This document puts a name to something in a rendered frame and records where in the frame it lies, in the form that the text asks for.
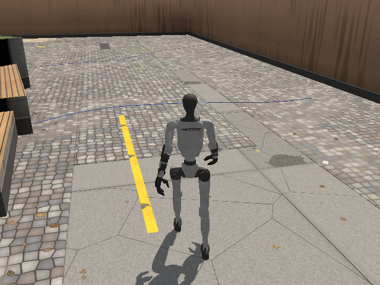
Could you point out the robot right forearm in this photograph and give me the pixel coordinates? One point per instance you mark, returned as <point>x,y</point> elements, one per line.
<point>214,152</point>

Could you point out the left robot hand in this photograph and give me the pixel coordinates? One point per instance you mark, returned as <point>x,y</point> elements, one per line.
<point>158,183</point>

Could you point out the humanoid robot torso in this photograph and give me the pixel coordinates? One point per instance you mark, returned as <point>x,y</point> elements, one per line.
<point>190,143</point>

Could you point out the robot left forearm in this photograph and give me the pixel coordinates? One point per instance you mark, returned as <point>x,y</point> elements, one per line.
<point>163,163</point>

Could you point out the left robot upper arm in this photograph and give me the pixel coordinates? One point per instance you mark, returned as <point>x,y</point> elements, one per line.
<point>171,125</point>

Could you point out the right robot upper arm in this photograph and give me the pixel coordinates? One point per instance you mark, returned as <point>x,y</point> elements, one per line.
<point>208,125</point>

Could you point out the right robot hand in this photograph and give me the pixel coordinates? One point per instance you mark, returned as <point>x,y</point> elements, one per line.
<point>212,162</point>

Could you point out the robot head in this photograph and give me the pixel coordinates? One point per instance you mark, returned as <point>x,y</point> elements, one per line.
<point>189,104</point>

